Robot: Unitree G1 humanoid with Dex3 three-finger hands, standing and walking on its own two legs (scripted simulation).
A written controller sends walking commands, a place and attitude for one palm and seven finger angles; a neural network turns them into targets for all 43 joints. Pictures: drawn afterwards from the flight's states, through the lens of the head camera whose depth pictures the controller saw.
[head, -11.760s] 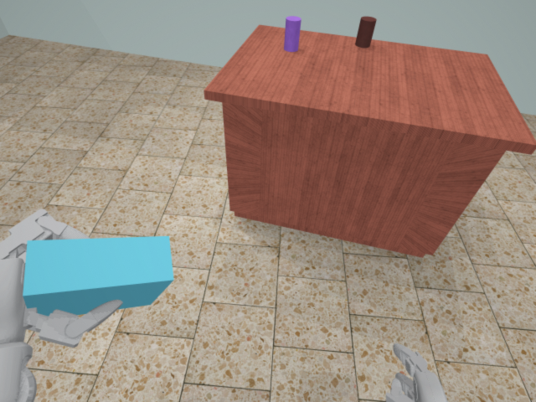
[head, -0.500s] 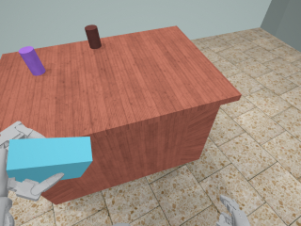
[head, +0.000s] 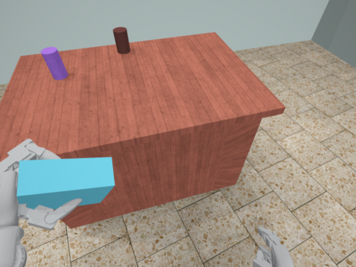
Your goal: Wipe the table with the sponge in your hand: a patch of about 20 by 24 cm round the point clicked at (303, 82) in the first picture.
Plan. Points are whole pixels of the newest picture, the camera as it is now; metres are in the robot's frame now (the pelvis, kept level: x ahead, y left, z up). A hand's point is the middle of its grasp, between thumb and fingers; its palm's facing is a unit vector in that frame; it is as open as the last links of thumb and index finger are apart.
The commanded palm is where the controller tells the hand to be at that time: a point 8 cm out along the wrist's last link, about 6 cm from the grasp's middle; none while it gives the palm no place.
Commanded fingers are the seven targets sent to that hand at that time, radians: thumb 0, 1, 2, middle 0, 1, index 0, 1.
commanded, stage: come to a stop and stand still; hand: left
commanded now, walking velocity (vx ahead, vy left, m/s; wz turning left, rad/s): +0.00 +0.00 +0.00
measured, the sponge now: (81, 184) +0.23 +0.20 +0.13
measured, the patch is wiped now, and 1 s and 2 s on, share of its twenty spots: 0.00 0.00 0.00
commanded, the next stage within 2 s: look again from close up in 0.30 s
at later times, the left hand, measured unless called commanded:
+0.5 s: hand (14, 163) +0.23 +0.30 +0.18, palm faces +0.47 -0.76 -0.45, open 9.7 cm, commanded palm +0.15 +0.29 +0.18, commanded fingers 0.00 0.10 1.30 -1.20 -1.60 -1.20 -1.60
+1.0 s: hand (28, 137) +0.29 +0.31 +0.17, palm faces +0.42 -0.85 -0.33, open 9.7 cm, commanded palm +0.24 +0.34 +0.18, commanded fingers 0.00 0.10 1.30 -1.20 -1.60 -1.20 -1.60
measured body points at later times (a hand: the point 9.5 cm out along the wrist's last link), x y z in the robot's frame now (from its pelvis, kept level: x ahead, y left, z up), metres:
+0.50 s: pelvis -0.01 +0.01 +0.00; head +0.00 +0.02 +0.45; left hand +0.20 +0.34 +0.20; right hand +0.15 -0.21 -0.09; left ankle +0.04 +0.11 -0.73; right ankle +0.08 -0.08 -0.73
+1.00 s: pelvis +0.07 +0.07 +0.00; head +0.08 +0.09 +0.45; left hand +0.27 +0.36 +0.19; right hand +0.25 -0.15 -0.07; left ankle +0.04 +0.11 -0.73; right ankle +0.08 -0.07 -0.73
